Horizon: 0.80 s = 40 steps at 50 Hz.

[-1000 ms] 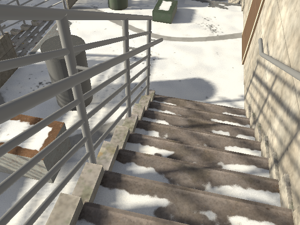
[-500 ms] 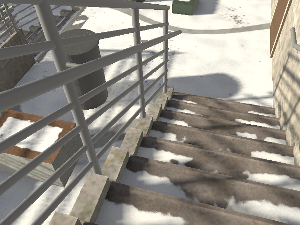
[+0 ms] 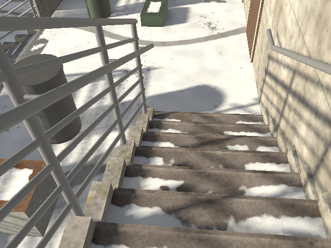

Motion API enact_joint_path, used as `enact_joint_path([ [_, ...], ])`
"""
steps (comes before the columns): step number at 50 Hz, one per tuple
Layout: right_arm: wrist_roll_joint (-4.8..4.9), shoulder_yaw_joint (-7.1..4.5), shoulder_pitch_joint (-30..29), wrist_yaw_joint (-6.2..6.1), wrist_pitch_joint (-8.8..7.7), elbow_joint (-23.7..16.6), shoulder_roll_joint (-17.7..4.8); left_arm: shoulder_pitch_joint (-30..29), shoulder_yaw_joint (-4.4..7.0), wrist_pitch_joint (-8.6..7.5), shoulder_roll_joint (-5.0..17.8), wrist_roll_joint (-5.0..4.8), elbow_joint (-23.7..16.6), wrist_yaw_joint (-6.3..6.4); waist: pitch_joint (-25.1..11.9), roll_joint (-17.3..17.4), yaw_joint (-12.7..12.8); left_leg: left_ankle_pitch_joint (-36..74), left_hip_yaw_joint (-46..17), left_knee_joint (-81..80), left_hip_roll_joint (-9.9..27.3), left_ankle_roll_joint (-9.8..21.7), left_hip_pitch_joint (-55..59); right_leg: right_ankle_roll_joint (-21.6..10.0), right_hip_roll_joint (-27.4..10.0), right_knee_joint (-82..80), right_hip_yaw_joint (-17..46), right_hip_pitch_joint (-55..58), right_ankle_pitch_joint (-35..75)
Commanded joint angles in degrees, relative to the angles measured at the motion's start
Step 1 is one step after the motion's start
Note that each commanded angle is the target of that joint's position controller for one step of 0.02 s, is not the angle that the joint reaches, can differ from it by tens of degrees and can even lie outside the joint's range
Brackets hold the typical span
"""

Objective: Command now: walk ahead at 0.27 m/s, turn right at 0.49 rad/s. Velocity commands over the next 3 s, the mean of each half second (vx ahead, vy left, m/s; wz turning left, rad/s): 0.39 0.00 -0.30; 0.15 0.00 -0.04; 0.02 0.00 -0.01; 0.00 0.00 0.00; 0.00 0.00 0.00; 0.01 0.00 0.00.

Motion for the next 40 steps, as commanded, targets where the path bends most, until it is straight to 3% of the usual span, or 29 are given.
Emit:
enact_joint_path([
  [1, -1.06, -0.58, -7.0, 0.89, -2.84, -5.6, -5.1, 4.4, 1.68, -0.86, 9.0, -0.87, -3.1, 1.43, 10.4, -6.4, -0.2, 9.0, -4.5, 3.6, 2.0, -1.1, -20.6, -10.0, -16.6, -25.2, 29.5, 7.0, -8.1],
  [2, -1.75, -0.54, -2.6, 1.54, -2.67, -3.3, -5.1, 3.3, 1.83, -1.76, 9.0, 0.49, -3.0, 0.92, 7.7, -6.2, -1.2, 15.3, -3.8, 7.8, 2.3, -1.4, -14.3, -10.2, -14.6, -24.0, 24.9, 4.4, -1.0],
  [6, -1.43, -0.56, -5.2, 1.56, -1.36, -4.6, -4.7, 5.6, 1.78, -3.92, 8.9, -0.4, -4.2, -0.29, 7.5, -5.5, -1.3, 20.0, -2.3, 7.2, 2.1, -2.1, -12.9, -9.3, -12.1, -23.1, 22.4, 3.2, 3.5],
  [9, -2.1, -0.66, -5.1, 1.77, -1.74, -3.9, -4.9, 11.0, 1.94, -4.5, 9.1, -0.23, -2.5, -0.3, 7.8, -6.4, 0.2, 22.0, -1.9, 5.2, 2.9, -1.9, -14.0, -9.2, -12.5, -20.3, 21.1, 7.1, 14.0],
  [11, -2.18, -1.72, -11.4, 1.7, -3.19, -6.6, -7.4, 15.6, 2.15, -5.79, 10.3, -0.1, 1.0, 0.75, 7.5, -4.1, 2.5, 29.3, -6.9, -2.1, 4.1, -2.6, -23.2, -9.8, -13.1, -14.3, 22.9, 18.3, 16.3],
  [12, -1.91, -1.51, -12.1, 1.59, -3.84, -6.7, -7.3, 15.5, 2.56, -6.45, 11.1, -0.3, 1.0, 1.21, 7.1, -5.7, 2.8, 30.4, -7.0, -3.6, 4.3, -3.2, -24.9, -9.7, -13.3, -13.1, 22.9, 19.9, 18.5],
  [14, -1.43, -1.43, -13.0, 1.53, -4.69, -6.9, -7.2, 15.7, 2.39, -7.24, 10.3, -0.01, 1.5, 1.42, 7.1, -7.2, 3.5, 32.4, -7.6, -5.4, 4.7, -3.2, -25.3, -10.5, -13.1, -9.0, 23.5, 19.3, 18.7],
  [15, -1.87, -1.03, -14.1, 1.77, -4.62, -7.4, -6.4, 14.0, 1.8, -7.44, 8.6, -0.03, 1.3, 1.65, 9.0, -5.3, 3.4, 37.8, -6.3, -9.4, 4.3, -3.6, -22.4, -10.0, -11.2, -7.2, 21.6, 13.0, 14.6],
  [17, -2.86, -0.23, -13.6, 2.67, -4.43, -7.5, -4.0, 11.6, 1.02, -7.28, 6.8, 0.28, 0.5, 1.62, 8.3, -4.3, 4.0, 44.6, -4.7, -13.5, 3.1, -3.0, -14.3, -8.8, -8.5, -3.3, 20.4, 4.9, 12.2],
  [21, -1.17, 1.24, -14.2, 3.36, -4.81, -9.6, -2.0, 10.7, 1.09, -6.7, 7.8, 0.49, 1.2, 1.04, 9.3, -7.4, 5.8, 44.8, -1.2, -20.9, 0.7, -1.7, -0.4, -6.3, -6.5, 2.0, 17.0, -4.7, 13.2],
  [22, -1.06, 1.44, -13.7, 3.39, -4.65, -9.5, -1.8, 11.7, 1.07, -6.38, 7.9, 1.16, 2.0, 1.59, 8.9, -7.2, 6.7, 46.2, -2.1, -24.2, 1.1, -1.6, 2.0, -5.2, -6.0, 4.8, 16.3, -4.2, 11.5],
  [23, 0.01, 1.28, -11.3, 2.59, -4.46, -8.7, -2.9, 11.8, 0.9, -6.0, 7.0, 1.28, 2.4, 2.32, 9.6, -6.0, 6.4, 47.7, -2.1, -28.3, 1.8, -1.9, 3.1, -4.2, -5.7, 9.4, 15.5, -1.5, 13.7],
  [24, -0.14, 1.39, -6.0, 1.72, -5.28, -7.5, -2.8, 12.6, 0.59, -5.97, 6.1, 1.71, 3.3, 2.67, 8.5, -3.1, 5.4, 53.0, -3.0, -35.4, 3.3, -1.9, 7.4, -3.8, -4.0, 17.6, 14.8, 0.9, 13.1],
  [25, -0.21, 0.97, 3.6, 0.9, -5.8, -5.0, -3.2, 10.9, 0.58, -5.8, 7.0, 1.77, 4.2, 3.14, 7.0, -0.9, 0.6, 57.5, -1.2, -40.7, 3.0, -1.6, 13.9, -3.8, -2.6, 26.9, 13.5, 0.9, 15.1],
  [26, -1.25, -0.09, 16.8, 0.34, -5.99, -1.1, -5.4, 9.0, 0.94, -5.43, 9.0, 0.52, 4.6, 2.78, 2.1, 0.2, -5.9, 60.2, 2.6, -42.9, 3.1, -1.3, 26.7, -3.4, -1.4, 41.5, 10.1, -2.1, 19.8],
  [27, -1.82, -1.09, 23.9, 1.01, -5.43, 1.6, -8.3, 10.8, 1.69, -5.07, 8.5, -0.01, 5.5, 2.12, -3.1, 4.4, -8.0, 55.0, -1.8, -37.5, 7.1, 0.2, 41.5, -1.8, 4.0, 61.1, 6.8, -13.8, -8.4],
  [28, -3.5, -0.06, 27.6, 2.31, -5.94, 1.4, -10.3, 20.8, 1.3, -5.09, 3.6, -3.89, 6.0, 2.33, -12.3, 11.7, -4.0, 97.3, -8.7, -7.5, 18.9, 4.0, 61.6, 1.4, 6.7, 82.7, 7.0, -30.6, -37.6],
  [29, -1.46, -0.76, 26.9, 3.16, -5.82, 0.6, -11.2, 21.3, 0.56, -4.89, 5.7, -4.38, 4.6, 3.36, -19.1, 11.4, -4.2, 96.1, -16.3, -6.7, 24.8, 10.0, 67.3, 1.9, 3.2, 87.7, 6.9, -41.5, -34.8],
  [30, 0.42, -0.51, 22.8, 2.53, -5.63, -1.1, -9.2, 15.3, 0.17, -4.05, 6.7, -2.55, 3.1, 4.0, -16.1, 8.7, -5.4, 69.8, -18.7, -16.7, 25.2, 14.3, 57.7, 2.4, 0.1, 84.9, 4.1, -45.5, -27.7],
  [31, 0.95, 0.27, 16.0, 0.68, -6.0, -2.8, -7.2, 7.3, -0.1, -2.75, 6.8, -0.45, 0.7, 3.87, -10.3, 8.9, -4.8, 39.8, -23.1, -27.1, 25.3, 18.3, 43.8, 3.8, -2.5, 77.4, 2.2, -46.1, -17.1],
  [32, 0.57, 1.62, 13.3, 0.07, -6.6, -3.0, -4.3, 0.2, -0.22, -1.55, 7.1, 1.83, -0.4, 3.37, -2.4, 3.7, -4.4, 37.2, -22.8, -31.5, 24.6, 19.5, 29.0, 3.4, -4.3, 74.2, 4.3, -41.2, -12.0],
  [33, -0.71, 2.69, 13.1, 0.4, -6.76, -2.5, -3.0, -1.1, 0.09, -0.1, 6.4, 1.5, -0.1, 3.19, 1.4, 0.4, -2.3, 37.8, -22.7, -32.4, 24.0, 19.3, 16.4, 2.7, -4.2, 68.3, 5.9, -34.2, -9.5],
  [34, -1.59, 3.06, 10.2, 0.46, -7.67, -2.6, -3.0, -1.6, 0.24, -0.34, 6.1, 1.03, -0.1, 3.14, 5.8, -3.6, 0.2, 42.8, -17.8, -32.1, 20.0, 16.1, 6.9, 2.6, -4.6, 54.5, 10.2, -30.1, 3.0],
  [35, -1.66, 3.27, 10.5, 0.66, -8.42, -1.9, -3.4, 2.9, 0.15, -0.25, 4.2, 1.16, 3.3, 2.72, 5.0, -1.5, 2.5, 49.4, -14.3, -30.2, 17.2, 14.8, 2.7, 2.4, -4.1, 49.4, 10.1, -24.5, 5.9],
  [36, -0.77, 3.71, 9.2, 0.58, -9.14, -1.9, -3.0, 3.1, -0.19, -0.28, 2.8, 0.86, 3.5, 2.02, 5.2, -0.7, 4.3, 49.4, -7.5, -31.2, 12.5, 12.8, -2.5, 3.9, -4.2, 35.3, 9.2, -18.3, 13.3],
  [37, 0.05, 4.81, 9.7, 0.59, -9.17, -1.5, -1.8, 3.2, -0.27, 0.1, 1.7, 1.08, 4.5, 1.3, 1.9, 1.9, 4.4, 53.3, -6.1, -31.2, 11.6, 11.5, 0.7, 4.1, -4.3, 27.7, 6.8, -14.0, 15.5],
  [38, 0.89, 5.22, 11.4, 0.29, -9.17, 0.2, -0.4, 6.1, -1.35, 1.01, -0.9, 1.81, 6.6, 0.89, -2.0, 4.8, 5.1, 58.4, -3.8, -28.3, 11.1, 9.8, 1.3, 4.0, -4.6, 26.7, 4.5, -8.8, 16.1],
  [39, 1.41, 5.42, 11.9, 0.24, -8.67, 0.0, 0.0, 5.1, -1.59, 1.31, -0.8, 1.05, 6.8, 0.8, -2.7, 6.1, 4.8, 59.7, -1.9, -27.5, 9.9, 8.1, 2.7, 4.1, -4.5, 22.5, 2.7, -6.9, 16.1],
  [40, 0.94, 5.21, 10.3, 0.66, -8.47, -0.7, -1.4, 7.2, -1.26, 1.59, -0.1, 0.32, 8.7, 0.79, -5.0, 8.2, 5.7, 56.4, -2.0, -25.7, 9.8, 7.0, -0.4, 3.6, -3.7, 27.4, 1.5, -1.3, 23.1],
])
